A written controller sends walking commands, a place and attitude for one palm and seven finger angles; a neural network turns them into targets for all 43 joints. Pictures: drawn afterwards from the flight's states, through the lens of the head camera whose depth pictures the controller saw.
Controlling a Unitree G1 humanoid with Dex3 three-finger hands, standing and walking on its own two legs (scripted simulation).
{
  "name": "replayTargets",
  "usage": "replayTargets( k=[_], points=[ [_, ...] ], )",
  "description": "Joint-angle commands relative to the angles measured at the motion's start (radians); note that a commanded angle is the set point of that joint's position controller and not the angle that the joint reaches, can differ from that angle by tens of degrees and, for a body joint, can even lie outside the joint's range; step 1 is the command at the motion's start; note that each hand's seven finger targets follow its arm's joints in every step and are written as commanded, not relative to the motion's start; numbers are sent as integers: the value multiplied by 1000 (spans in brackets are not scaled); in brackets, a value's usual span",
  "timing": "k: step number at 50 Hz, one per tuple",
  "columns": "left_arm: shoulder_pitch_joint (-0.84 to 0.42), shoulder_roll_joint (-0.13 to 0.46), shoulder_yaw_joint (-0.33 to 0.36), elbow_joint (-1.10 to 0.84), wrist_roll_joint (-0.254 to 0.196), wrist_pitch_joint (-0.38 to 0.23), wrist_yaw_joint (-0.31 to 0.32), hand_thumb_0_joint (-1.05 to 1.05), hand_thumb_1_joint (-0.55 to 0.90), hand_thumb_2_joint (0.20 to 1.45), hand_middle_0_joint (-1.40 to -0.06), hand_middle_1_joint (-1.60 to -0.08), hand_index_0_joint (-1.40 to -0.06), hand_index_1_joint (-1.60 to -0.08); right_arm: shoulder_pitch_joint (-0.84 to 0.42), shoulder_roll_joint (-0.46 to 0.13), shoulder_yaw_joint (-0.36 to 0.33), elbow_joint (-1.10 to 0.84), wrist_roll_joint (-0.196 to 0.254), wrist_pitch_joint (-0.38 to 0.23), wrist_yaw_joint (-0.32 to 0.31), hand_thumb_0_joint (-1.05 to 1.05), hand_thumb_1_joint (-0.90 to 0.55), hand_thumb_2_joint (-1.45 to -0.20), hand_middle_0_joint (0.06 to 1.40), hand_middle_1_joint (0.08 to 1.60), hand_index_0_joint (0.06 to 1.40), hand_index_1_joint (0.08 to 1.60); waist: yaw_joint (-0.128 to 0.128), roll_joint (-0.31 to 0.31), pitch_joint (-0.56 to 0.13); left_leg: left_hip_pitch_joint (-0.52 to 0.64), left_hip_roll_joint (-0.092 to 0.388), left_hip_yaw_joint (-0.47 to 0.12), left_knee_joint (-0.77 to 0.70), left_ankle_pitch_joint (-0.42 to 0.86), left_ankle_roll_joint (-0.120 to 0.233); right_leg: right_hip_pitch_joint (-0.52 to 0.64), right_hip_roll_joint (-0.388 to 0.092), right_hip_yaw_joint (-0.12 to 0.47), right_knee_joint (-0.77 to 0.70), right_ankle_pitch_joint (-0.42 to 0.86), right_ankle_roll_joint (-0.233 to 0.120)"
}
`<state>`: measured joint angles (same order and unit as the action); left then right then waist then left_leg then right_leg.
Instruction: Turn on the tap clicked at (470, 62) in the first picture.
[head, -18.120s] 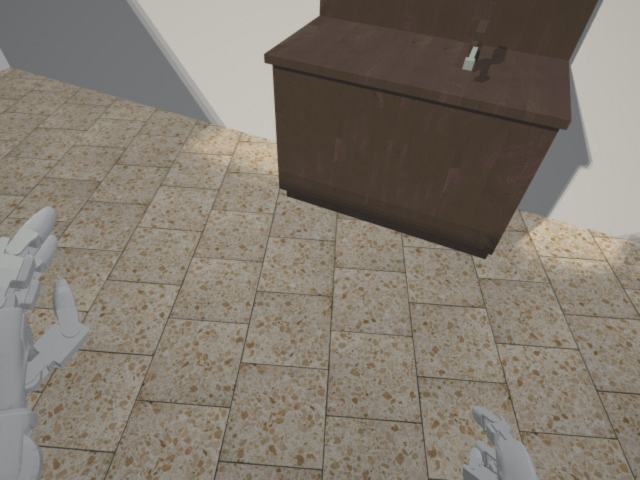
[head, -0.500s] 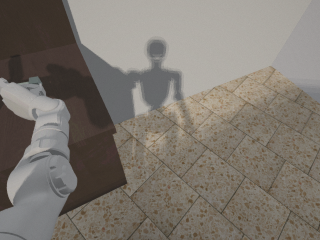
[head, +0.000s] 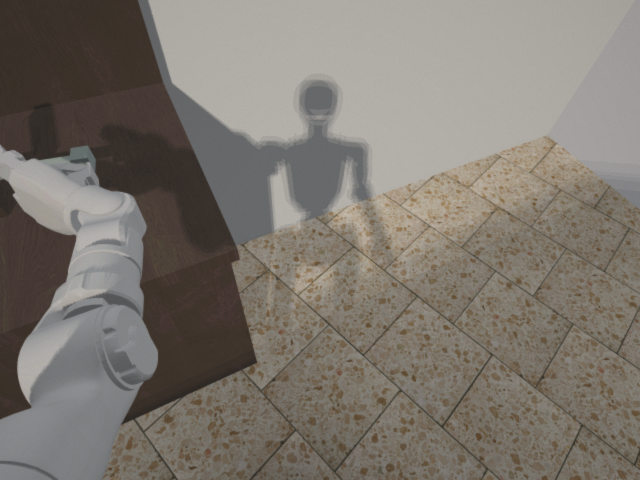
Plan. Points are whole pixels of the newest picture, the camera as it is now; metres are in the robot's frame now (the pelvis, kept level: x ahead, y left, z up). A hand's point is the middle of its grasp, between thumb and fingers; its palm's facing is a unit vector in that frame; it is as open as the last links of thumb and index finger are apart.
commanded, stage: draw the hand back beside the body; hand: left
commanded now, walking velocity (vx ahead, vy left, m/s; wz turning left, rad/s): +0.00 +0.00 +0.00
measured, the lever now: (83, 159) +0.58 +0.32 +0.05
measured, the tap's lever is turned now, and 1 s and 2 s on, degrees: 81 81 81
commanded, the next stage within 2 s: step back with the hand held close in 1.46 s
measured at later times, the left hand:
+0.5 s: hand (32, 251) +0.34 +0.26 +0.15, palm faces +0.36 -0.90 -0.23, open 7.7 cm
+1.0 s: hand out of the picture +0.23 +0.24 +0.18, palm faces +0.37 -0.89 -0.27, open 7.5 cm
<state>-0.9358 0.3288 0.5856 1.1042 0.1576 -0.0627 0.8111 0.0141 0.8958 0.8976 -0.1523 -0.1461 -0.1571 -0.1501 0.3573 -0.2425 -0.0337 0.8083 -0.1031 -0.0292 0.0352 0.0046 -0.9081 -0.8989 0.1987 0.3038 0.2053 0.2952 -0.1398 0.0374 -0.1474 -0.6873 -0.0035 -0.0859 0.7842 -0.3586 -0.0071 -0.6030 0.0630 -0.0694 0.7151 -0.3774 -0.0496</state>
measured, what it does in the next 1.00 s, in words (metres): stands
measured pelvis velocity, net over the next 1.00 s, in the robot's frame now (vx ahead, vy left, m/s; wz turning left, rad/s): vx -0.02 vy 0.01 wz -0.04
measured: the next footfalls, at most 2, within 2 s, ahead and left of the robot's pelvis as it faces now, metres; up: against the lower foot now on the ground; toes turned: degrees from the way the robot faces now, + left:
none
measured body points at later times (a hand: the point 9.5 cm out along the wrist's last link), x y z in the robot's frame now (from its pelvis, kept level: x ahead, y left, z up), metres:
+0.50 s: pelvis -0.01 +0.02 +0.03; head -0.03 +0.01 +0.48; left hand +0.31 +0.31 +0.17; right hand +0.12 -0.25 -0.07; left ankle +0.01 +0.12 -0.71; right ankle -0.02 -0.09 -0.71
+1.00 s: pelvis -0.02 +0.01 +0.04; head -0.05 -0.02 +0.48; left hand +0.20 +0.29 +0.20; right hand +0.14 -0.22 -0.06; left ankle +0.01 +0.12 -0.71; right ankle -0.02 -0.09 -0.71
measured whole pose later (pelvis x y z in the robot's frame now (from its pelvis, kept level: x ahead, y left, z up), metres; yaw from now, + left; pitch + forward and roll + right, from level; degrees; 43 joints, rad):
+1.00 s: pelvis -0.02 +0.01 +0.04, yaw -2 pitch -6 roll +0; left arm 0.20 0.30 0.24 -0.13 -0.08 -0.08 0.11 0.01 0.89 0.90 -0.20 -0.27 -0.20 -0.28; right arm 0.21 -0.22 0.03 0.68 0.01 -0.09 -0.08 0.01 -0.90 -0.90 0.20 0.30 0.21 0.30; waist 0.05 0.07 0.03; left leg -0.10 -0.01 -0.02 0.39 -0.18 0.01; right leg -0.06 0.05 0.00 0.37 -0.21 -0.04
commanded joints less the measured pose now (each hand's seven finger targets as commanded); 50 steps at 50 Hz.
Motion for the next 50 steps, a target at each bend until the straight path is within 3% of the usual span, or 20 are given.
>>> replayTargets(
  k=[1,2,4,6,7,9,10,13,15,19,20,23,26,29,32,34,37,44,48,50],
  points=[
    [-388,281,-168,-374,63,-115,-202,0,900,900,-152,-156,-152,-156,130,-169,-59,-96,18,-6,-39,0,-900,-900,200,300,200,300,3,84,-465,367,5,50,-49,458,36,239,-25,53,-69,497,29],
    [-332,315,-146,-405,45,-119,-246,0,900,900,-153,-159,-153,-159,129,-170,-57,-107,23,-5,-49,0,-900,-900,200,300,200,300,27,107,-493,392,4,58,-56,495,38,289,-23,62,-76,549,30],
    [-204,283,-177,-485,-8,-124,-350,0,900,900,-155,-165,-155,-165,116,-161,-51,-134,45,7,-65,0,-900,-900,200,300,200,300,56,114,-478,400,5,57,-79,521,32,347,-21,67,-87,591,24],
    [-17,228,-201,-502,-100,-121,-472,0,900,900,-157,-171,-157,-171,83,-156,-40,-158,69,11,-78,0,-900,-900,200,300,200,300,76,29,-360,362,9,68,-113,494,36,389,-16,65,-115,620,25],
    [68,241,-171,-520,-159,-115,-534,0,900,900,-158,-174,-158,-174,67,-161,-37,-174,82,14,-86,0,-900,-900,200,300,200,300,96,-17,-319,329,5,75,-134,448,37,431,-18,72,-133,648,31],
    [200,280,-80,-578,-256,-82,-580,0,900,900,-160,-180,-160,-180,24,-158,-29,-207,105,17,-104,0,-900,-900,200,300,200,300,153,-37,-275,297,-4,88,-173,388,37,517,-31,77,-152,678,38],
    [306,506,-80,-503,-151,-59,-593,0,900,900,-161,-183,-161,-183,27,-179,-25,-198,118,32,-87,0,-900,-900,200,300,200,300,146,3,-241,336,6,108,-215,395,33,535,-64,96,-137,691,44],
    [265,361,-200,-716,-190,-59,-654,0,900,900,-164,-192,-164,-192,-39,-162,-25,-258,138,31,-87,0,-900,-900,200,300,200,300,128,8,-159,406,6,113,-261,421,36,507,-50,84,-203,630,41],
    [224,366,-217,-862,-198,-73,-668,0,900,900,-166,-198,-166,-198,-78,-157,-25,-279,146,14,-97,0,-900,-900,200,300,200,300,119,72,-138,482,7,110,-286,416,38,476,-41,85,-246,552,36],
    [205,233,-342,-956,-210,-81,-682,0,900,900,-170,-210,-170,-210,-134,-155,-21,-281,150,-36,-112,0,-900,-900,200,300,200,300,92,38,-62,558,14,86,-338,333,38,399,-25,76,-304,390,30],
    [198,236,-340,-950,-205,-84,-677,0,900,900,-171,-213,-171,-213,-141,-157,-18,-273,149,-46,-116,0,-900,-900,200,300,200,300,89,48,-48,578,14,74,-353,287,35,374,-21,73,-316,339,29],
    [283,162,-391,-902,-207,-81,-681,0,900,900,-174,-222,-174,-222,-178,-149,-6,-269,148,-62,-121,0,-900,-900,200,300,200,300,98,-1,15,558,10,61,-388,166,37,365,-25,68,-341,222,26],
    [361,158,-380,-933,-214,-88,-687,0,900,900,-177,-231,-177,-231,-214,-139,6,-279,146,-71,-122,0,-900,-900,200,300,200,300,118,5,19,564,8,49,-415,103,31,389,-32,66,-352,172,23],
    [443,208,-317,-1024,-218,-100,-691,0,900,900,-180,-240,-180,-240,-243,-135,12,-295,140,-77,-123,0,-900,-900,200,300,200,300,144,8,-32,590,12,42,-435,128,21,450,-34,61,-359,190,19],
    [508,222,-284,-1129,-226,-102,-690,0,900,900,-183,-249,-183,-249,-275,-118,25,-313,133,-85,-126,0,-900,-900,200,300,200,300,159,22,-9,584,13,53,-449,158,18,489,-38,63,-372,218,18],
    [546,234,-262,-1198,-225,-101,-692,0,900,900,-185,-255,-185,-255,-287,-113,28,-316,129,-88,-126,0,-900,-900,200,300,200,300,165,67,4,592,17,48,-463,153,12,495,-35,63,-384,209,16],
    [623,190,-282,-1290,-228,-98,-693,0,900,900,-188,-264,-188,-264,-302,-99,34,-326,124,-102,-125,0,-900,-900,200,300,200,300,166,94,42,589,16,56,-476,142,11,501,-37,65,-397,204,17],
    [840,139,-294,-1401,-233,-87,-700,0,900,900,-195,-285,-195,-285,-317,-97,27,-319,115,-122,-120,0,-900,-900,200,300,200,300,174,13,73,599,13,70,-482,169,22,513,-35,65,-421,208,25],
    [940,154,-271,-1515,-233,-95,-696,0,900,900,-199,-297,-199,-297,-323,-96,18,-315,111,-134,-118,0,-900,-900,200,300,200,300,183,-9,49,616,7,82,-467,206,30,528,-41,69,-421,233,30],
    [1010,154,-258,-1542,-234,-95,-693,0,900,900,-200,-300,-200,-300,-324,-92,19,-310,108,-139,-119,0,-900,-900,200,300,200,300,186,-16,73,603,6,81,-469,198,30,525,-45,67,-423,220,32]
  ],
)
